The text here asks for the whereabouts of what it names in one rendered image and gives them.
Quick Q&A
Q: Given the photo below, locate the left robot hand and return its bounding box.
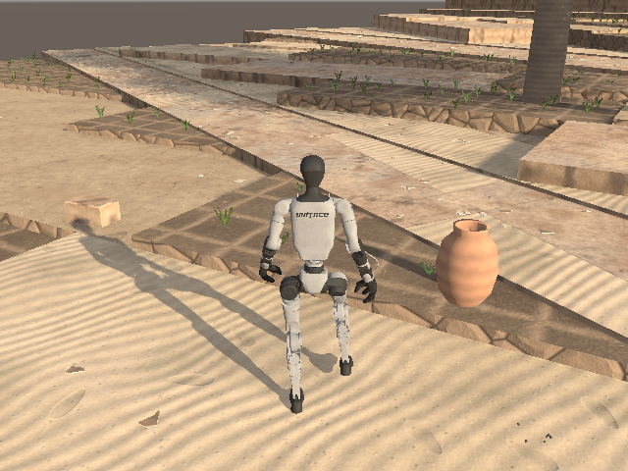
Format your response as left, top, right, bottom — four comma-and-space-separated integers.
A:
259, 265, 282, 283

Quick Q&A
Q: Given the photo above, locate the robot right forearm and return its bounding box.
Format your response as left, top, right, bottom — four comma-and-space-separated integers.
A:
351, 238, 374, 283

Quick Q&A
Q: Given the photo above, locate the robot left forearm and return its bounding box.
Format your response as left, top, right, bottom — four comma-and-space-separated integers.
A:
260, 236, 277, 269

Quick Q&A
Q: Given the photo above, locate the right robot hand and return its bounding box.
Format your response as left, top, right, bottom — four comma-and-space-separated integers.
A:
354, 278, 377, 303

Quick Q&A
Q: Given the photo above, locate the left robot thigh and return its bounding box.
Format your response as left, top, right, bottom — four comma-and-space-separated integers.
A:
280, 275, 303, 352

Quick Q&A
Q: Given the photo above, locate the robot right upper arm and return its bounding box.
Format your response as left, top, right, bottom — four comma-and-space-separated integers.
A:
334, 197, 361, 253

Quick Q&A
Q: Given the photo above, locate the robot left upper arm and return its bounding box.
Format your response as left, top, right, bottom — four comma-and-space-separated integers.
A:
266, 197, 293, 250

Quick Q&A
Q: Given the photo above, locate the left robot foot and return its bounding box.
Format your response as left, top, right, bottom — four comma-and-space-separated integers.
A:
289, 388, 304, 414

